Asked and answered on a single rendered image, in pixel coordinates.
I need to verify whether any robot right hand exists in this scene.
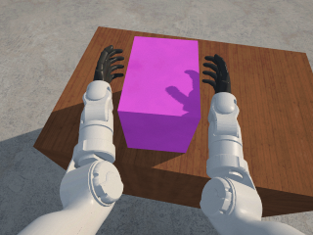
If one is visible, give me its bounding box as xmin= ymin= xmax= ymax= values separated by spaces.
xmin=202 ymin=54 xmax=232 ymax=94

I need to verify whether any right robot forearm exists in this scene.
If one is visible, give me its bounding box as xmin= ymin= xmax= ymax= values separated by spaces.
xmin=206 ymin=92 xmax=257 ymax=192

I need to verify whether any pedestal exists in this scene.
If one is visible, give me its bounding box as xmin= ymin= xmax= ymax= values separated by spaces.
xmin=33 ymin=26 xmax=313 ymax=217

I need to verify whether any left robot forearm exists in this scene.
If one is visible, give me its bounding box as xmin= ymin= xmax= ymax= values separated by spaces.
xmin=65 ymin=80 xmax=115 ymax=175

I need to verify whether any robot left hand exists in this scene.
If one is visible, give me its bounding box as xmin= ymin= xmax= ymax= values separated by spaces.
xmin=93 ymin=45 xmax=124 ymax=84

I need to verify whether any carton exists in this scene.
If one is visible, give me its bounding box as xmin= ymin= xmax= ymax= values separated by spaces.
xmin=117 ymin=36 xmax=201 ymax=153

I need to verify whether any robot left upper arm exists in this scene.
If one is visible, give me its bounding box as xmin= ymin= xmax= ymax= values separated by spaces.
xmin=17 ymin=160 xmax=124 ymax=235

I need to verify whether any robot right upper arm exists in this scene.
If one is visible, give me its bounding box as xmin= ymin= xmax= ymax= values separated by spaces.
xmin=200 ymin=176 xmax=305 ymax=235

